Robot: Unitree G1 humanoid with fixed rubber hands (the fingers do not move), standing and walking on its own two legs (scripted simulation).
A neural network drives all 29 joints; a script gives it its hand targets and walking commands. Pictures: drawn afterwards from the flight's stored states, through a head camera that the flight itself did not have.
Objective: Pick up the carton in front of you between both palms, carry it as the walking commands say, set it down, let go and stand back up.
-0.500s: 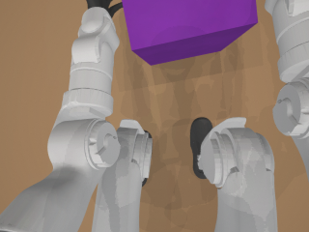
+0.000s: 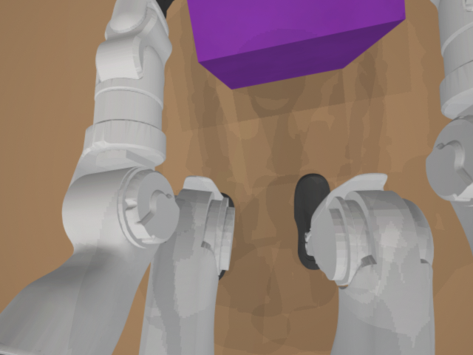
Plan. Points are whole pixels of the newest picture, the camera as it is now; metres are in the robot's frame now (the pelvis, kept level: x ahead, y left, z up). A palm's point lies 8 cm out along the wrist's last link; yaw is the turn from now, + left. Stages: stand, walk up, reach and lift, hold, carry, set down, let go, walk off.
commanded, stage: set down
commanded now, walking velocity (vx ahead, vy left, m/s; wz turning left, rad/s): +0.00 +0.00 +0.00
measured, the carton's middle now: out of the picture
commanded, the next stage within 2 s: let go in 1.42 s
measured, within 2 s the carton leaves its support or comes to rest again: neither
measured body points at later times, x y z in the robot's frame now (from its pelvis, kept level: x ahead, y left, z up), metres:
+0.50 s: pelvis +0.01 +0.00 +0.00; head +0.39 -0.04 +0.24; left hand +0.58 +0.13 -0.16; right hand +0.60 -0.26 -0.15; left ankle +0.11 +0.11 -0.33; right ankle +0.13 -0.11 -0.33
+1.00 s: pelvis +0.02 +0.00 +0.13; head +0.36 -0.05 +0.41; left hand +0.59 +0.13 +0.02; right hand +0.60 -0.27 +0.03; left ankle +0.11 +0.11 -0.33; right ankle +0.13 -0.11 -0.33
